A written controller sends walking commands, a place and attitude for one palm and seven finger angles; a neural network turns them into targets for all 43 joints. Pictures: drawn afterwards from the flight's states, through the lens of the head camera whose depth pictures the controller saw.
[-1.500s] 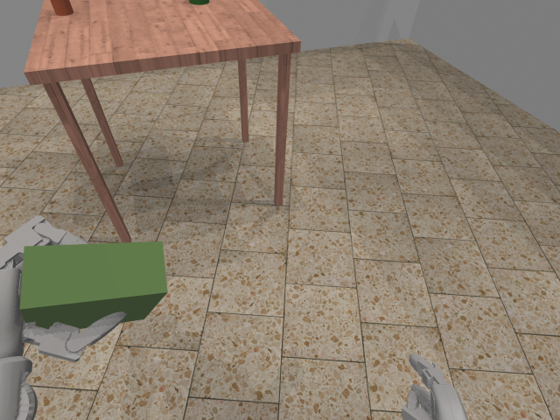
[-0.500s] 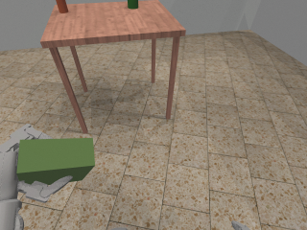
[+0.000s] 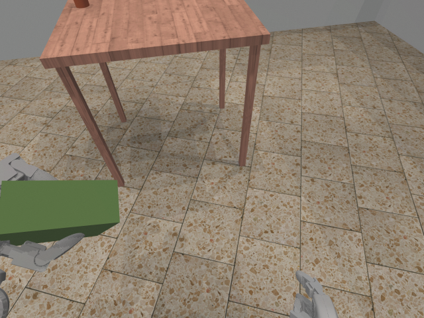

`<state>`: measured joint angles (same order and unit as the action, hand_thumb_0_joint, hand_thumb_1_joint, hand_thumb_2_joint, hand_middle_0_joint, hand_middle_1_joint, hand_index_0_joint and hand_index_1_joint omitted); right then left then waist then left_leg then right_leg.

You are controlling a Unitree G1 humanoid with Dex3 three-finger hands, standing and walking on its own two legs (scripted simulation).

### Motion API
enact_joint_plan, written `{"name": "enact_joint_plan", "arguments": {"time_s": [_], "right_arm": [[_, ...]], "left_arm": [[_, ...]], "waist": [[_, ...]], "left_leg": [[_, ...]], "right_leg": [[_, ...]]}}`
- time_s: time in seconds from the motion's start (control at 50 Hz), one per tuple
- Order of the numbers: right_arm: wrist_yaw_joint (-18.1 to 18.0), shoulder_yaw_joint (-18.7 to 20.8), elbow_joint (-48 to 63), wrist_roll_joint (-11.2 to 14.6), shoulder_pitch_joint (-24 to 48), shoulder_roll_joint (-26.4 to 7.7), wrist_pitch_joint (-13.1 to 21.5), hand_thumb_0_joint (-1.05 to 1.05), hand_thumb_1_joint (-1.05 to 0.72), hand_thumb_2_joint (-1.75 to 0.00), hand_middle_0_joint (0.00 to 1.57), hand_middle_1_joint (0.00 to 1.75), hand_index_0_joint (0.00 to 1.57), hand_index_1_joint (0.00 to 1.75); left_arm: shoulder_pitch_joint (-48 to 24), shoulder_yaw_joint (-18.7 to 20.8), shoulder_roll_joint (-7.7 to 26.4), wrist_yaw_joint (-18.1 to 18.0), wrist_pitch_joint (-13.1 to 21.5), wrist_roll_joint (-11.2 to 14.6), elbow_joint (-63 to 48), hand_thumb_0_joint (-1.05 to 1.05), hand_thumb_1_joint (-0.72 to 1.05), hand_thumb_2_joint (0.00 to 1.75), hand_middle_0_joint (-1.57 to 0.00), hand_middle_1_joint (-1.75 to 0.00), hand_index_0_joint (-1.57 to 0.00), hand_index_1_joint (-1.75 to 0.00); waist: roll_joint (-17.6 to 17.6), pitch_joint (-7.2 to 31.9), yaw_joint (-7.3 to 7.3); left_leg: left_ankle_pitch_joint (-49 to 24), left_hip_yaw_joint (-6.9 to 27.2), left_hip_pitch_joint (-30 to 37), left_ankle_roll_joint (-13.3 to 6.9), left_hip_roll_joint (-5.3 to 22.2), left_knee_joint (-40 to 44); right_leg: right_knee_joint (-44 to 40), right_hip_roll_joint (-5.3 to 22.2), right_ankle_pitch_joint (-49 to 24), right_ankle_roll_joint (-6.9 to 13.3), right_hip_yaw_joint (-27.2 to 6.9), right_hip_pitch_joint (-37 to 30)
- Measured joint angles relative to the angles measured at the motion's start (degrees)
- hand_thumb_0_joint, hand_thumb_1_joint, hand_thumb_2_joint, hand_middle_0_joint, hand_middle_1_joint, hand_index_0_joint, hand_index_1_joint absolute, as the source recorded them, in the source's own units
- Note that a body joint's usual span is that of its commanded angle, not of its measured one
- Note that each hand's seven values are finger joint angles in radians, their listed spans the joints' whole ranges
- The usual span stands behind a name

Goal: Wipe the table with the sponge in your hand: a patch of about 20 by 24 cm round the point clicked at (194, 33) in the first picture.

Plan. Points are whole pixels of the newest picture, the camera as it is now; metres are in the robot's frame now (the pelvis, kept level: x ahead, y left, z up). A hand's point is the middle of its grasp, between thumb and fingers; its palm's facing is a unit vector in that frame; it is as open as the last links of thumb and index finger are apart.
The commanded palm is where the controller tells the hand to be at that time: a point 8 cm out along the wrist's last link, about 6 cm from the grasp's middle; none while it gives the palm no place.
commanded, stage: walk to a spot facing it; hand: left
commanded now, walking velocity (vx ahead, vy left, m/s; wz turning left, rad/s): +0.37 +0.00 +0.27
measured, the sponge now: (76, 213) +0.22 +0.21 +0.16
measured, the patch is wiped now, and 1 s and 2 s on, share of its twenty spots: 0.00 0.00 0.00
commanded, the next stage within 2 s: none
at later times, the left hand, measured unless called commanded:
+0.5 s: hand (83, 138) +0.34 +0.24 +0.19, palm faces +0.52 -0.72 -0.46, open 9.8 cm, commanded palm +0.29 +0.27 +0.18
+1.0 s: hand (107, 134) +0.38 +0.22 +0.16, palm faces +0.73 -0.55 -0.41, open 9.8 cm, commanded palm +0.31 +0.24 +0.18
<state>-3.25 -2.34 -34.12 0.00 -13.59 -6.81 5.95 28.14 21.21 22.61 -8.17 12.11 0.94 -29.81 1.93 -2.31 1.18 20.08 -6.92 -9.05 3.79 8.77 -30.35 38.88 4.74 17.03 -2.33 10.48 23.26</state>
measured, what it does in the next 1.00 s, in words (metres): walks ahead, turning left: right foot, then left foot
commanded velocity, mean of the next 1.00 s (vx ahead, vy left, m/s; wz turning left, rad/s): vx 0.24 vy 0.00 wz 0.51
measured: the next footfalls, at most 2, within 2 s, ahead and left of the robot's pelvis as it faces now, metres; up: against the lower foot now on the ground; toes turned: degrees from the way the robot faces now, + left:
right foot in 0.02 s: +0.11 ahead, -0.11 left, +0.00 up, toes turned -11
left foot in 0.50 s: +0.28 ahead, +0.11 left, +0.00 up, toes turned +19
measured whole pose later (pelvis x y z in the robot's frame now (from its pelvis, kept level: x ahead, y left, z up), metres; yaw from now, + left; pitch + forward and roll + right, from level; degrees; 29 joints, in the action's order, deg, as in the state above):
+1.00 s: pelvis +0.28 -0.08 +0.00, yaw +25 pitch -1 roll +3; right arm -3.9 0.5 -39.2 -0.1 -10.6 -14.4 3.3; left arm 23.8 17.3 15.5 -8.3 8.6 0.3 -24.0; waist 2.0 -4.3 2.4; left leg 26.7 -2.9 -31.4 2.5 2.4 -69.6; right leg 34.8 8.9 20.3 -0.6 11.4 12.6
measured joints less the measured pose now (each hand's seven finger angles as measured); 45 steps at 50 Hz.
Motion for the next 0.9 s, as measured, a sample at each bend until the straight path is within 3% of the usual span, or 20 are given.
{"name": "enact_joint_plan", "arguments": {"time_s": [0.02, 0.04, 0.08, 0.12, 0.18, 0.22, 0.28, 0.38, 0.44, 0.48, 0.52, 0.58, 0.62, 0.7, 0.82, 0.86, 0.9], "right_arm": [[-0.2, 0.1, -0.1, 0.1, -0.4, -0.3, -0.3, 0.01, -0.9, -0.9, 0.21, 0.31, 0.21, 0.3], [-0.2, 0.5, -0.6, 0.4, -0.2, -1.1, -0.7, 0.01, -0.9, -0.9, 0.21, 0.31, 0.21, 0.3], [-0.3, 1.4, -3.1, 0.4, 1.5, -3.1, -1.9, 0.01, -0.9, -0.9, 0.21, 0.31, 0.21, 0.3], [0.0, 2.2, -5.0, 0.4, 2.6, -5.0, -2.9, 0.01, -0.91, -0.9, 0.21, 0.3, 0.2, 0.3], [0.1, 3.3, -5.0, 0.3, 3.4, -6.8, -3.9, 0.01, -0.91, -0.9, 0.21, 0.3, 0.2, 0.3], [0.1, 4.0, -4.0, 0.3, 3.3, -7.5, -4.1, 0.01, -0.91, -0.9, 0.2, 0.3, 0.2, 0.3], [0.2, 4.9, -2.1, 0.1, 2.6, -8.0, -4.4, 0.01, -0.91, -0.9, 0.2, 0.3, 0.2, 0.29], [0.4, 5.6, 0.9, 0.1, 0.9, -7.9, -4.4, 0.01, -0.91, -0.9, 0.2, 0.3, 0.2, 0.29], [0.3, 5.4, 1.8, 0.3, 0.1, -7.3, -4.4, 0.01, -0.91, -0.9, 0.2, 0.3, 0.2, 0.29], [0.0, 5.1, 2.4, 0.3, -0.1, -6.9, -4.2, 0.01, -0.91, -0.9, 0.2, 0.3, 0.2, 0.29], [-0.4, 5.0, 2.7, 0.1, 0.9, -6.4, -3.7, 0.01, -0.91, -0.9, 0.2, 0.3, 0.2, 0.29], [0.2, 3.8, 1.3, 0.4, 3.4, -3.4, -3.1, 0.01, -0.91, -0.9, 0.2, 0.3, 0.2, 0.29], [0.8, 2.5, 0.8, 0.6, 4.3, -1.6, -2.8, 0.01, -0.91, -0.9, 0.2, 0.3, 0.2, 0.29], [1.6, 1.0, 1.2, 0.9, 3.8, 0.5, -1.3, 0.01, -0.91, -0.9, 0.2, 0.3, 0.2, 0.3], [1.1, 0.9, 0.3, 1.2, 0.2, -0.5, -0.2, 0.01, -0.9, -0.9, 0.21, 0.3, 0.2, 0.3], [0.5, 1.0, 0.1, 1.4, -0.6, -1.1, -0.5, 0.01, -0.9, -0.9, 0.21, 0.3, 0.21, 0.3], [0.0, 1.5, -1.7, 1.3, 0.0, -2.8, -0.9, 0.01, -0.9, -0.9, 0.21, 0.3, 0.2, 0.3]], "left_arm": [[-0.6, 0.4, 0.6, -0.1, -0.4, 0.0, 0.6, -0.01, -0.46, 0.98, -0.79, -1.32, -0.79, -1.32], [-1.9, 0.2, 0.3, 0.0, -0.8, -0.3, 1.4, -0.01, -0.46, 0.98, -0.79, -1.32, -0.79, -1.32], [-4.6, -1.0, -1.4, 0.2, -1.5, -0.7, 3.3, -0.01, -0.46, 0.98, -0.79, -1.32, -0.79, -1.32], [-5.3, -2.0, -3.1, 0.6, -1.6, -0.5, 4.6, -0.01, -0.46, 0.98, -0.79, -1.32, -0.79, -1.32], [-2.5, -2.1, -3.7, 1.0, -0.9, -0.6, 3.6, -0.01, -0.46, 0.98, -0.79, -1.32, -0.79, -1.32], [-0.6, -1.8, -2.9, 1.1, -0.2, -0.8, 2.0, -0.01, -0.46, 0.98, -0.79, -1.32, -0.79, -1.32], [0.8, -0.6, -0.8, 0.7, 1.0, -0.9, -0.8, -0.01, -0.46, 0.98, -0.79, -1.32, -0.79, -1.32], [1.7, 2.0, 1.4, -0.7, 2.3, -0.3, -4.2, -0.01, -0.46, 0.98, -0.79, -1.32, -0.79, -1.32], [2.1, 2.6, 1.1, -1.6, 2.2, 0.0, -4.8, -0.01, -0.46, 0.98, -0.79, -1.32, -0.79, -1.32], [2.2, 2.5, 0.4, -2.2, 1.8, 0.1, -4.8, -0.01, -0.46, 0.98, -0.79, -1.32, -0.79, -1.32], [0.9, 2.2, -0.1, -2.4, 1.6, 0.3, -3.9, -0.01, -0.46, 0.98, -0.79, -1.33, -0.79, -1.32], [-5.4, 0.7, 0.5, -1.2, 0.5, -0.3, 0.5, -0.01, -0.46, 0.98, -0.79, -1.33, -0.79, -1.32], [-7.5, 0.4, 1.0, -0.2, -0.5, -0.5, 1.3, -0.01, -0.46, 0.98, -0.79, -1.33, -0.79, -1.32], [-3.6, 2.1, 1.4, 0.3, 0.2, 0.4, -3.7, -0.01, -0.46, 0.98, -0.79, -1.33, -0.79, -1.32], [1.5, 3.0, 0.1, 0.2, 1.5, 1.1, -4.2, -0.01, -0.46, 0.98, -0.79, -1.33, -0.79, -1.32], [0.5, 2.8, -0.4, 0.0, 0.4, 0.7, -1.8, -0.01, -0.46, 0.98, -0.79, -1.33, -0.79, -1.32], [-2.5, 0.8, -2.4, -0.1, -1.0, 0.2, 1.6, -0.01, -0.46, 0.98, -0.79, -1.33, -0.79, -1.32]], "waist": [[0.0, 0.0, 0.03], [0.8, -0.4, 0.07], [1.5, -1.7, -0.19], [1.3, -2.5, -0.46], [0.6, -3.1, -1.66], [-0.2, -3.4, -2.45], [-1.7, -3.8, -2.73], [-3.7, -3.7, -2.37], [-5.0, -2.8, -1.39], [-5.7, -2.0, -0.95], [-5.0, -1.6, -1.29], [-5.2, -2.6, -2.6], [-4.8, -2.6, -3.07], [-2.8, -2.4, -2.57], [2.1, -0.2, 0.52], [2.2, 0.7, 1.36], [2.1, 0.2, 1.69]], "left_leg": [[2.3, 0.5, -0.9, -0.7, 0.2, -3.5], [4.2, 1.3, -3.1, -2.1, 0.9, -9.5], [7.4, 4.9, -9.3, -3.5, -1.2, -26.1], [5.6, 5.7, -14.7, -3.4, -3.6, -38.6], [1.2, 4.6, -21.4, -2.5, -4.6, -47.1], [-1.2, 3.7, -24.6, -2.1, -4.3, -46.6], [-3.8, 1.7, -26.3, -2.1, -3.2, -37.3], [-4.8, -2.3, -23.0, -2.8, -2.6, -17.0], [-5.0, -4.9, -19.1, -3.5, -4.2, -9.0], [-7.5, -6.9, -14.8, -4.3, -6.2, -3.2], [-11.5, -6.2, -12.6, -6.7, -6.9, -2.5], [-7.3, -3.5, -13.1, -7.1, -7.5, -7.7], [-6.8, -1.4, -12.9, -6.6, -7.3, -7.2], [-7.7, 2.0, -12.0, -5.2, -5.9, -4.4], [-6.8, 7.7, -11.1, -3.3, -3.9, -2.5], [-3.3, 8.5, -12.5, -3.5, -4.0, -6.0], [5.1, 8.4, -16.3, -3.4, -4.9, -17.8]], "right_leg": [[-3.3, -0.4, -1.1, 0.7, 0.4, -2.1], [-2.1, -0.7, -2.0, 2.9, 1.0, -2.1], [1.8, -0.4, 0.9, 5.6, 2.2, -2.2], [1.6, 0.0, 2.7, 6.2, 2.6, -4.0], [-2.2, -0.3, 2.5, 6.1, 3.3, -7.3], [-5.2, -0.5, 2.1, 6.3, 4.0, -9.6], [-8.8, -0.6, 1.9, 6.3, 4.9, -12.4], [-10.6, 0.1, 4.1, 5.5, 6.3, -16.2], [-8.6, 1.4, 7.2, 4.5, 6.3, -17.6], [-2.9, 3.1, 10.6, 3.5, 5.9, -16.9], [10.7, 4.1, 12.3, 2.1, 3.7, -12.7], [30.6, 1.0, 15.0, 0.7, -4.4, -3.9], [34.2, 0.3, 13.7, 0.1, -6.4, 1.3], [24.2, 1.7, 8.4, -0.6, -7.0, 5.9], [3.0, 0.5, 5.3, -2.1, -4.0, -1.9], [-4.5, -0.3, 5.7, -1.5, -2.9, -6.5], [-3.0, 0.7, 0.2, 0.6, -1.7, -6.5]]}}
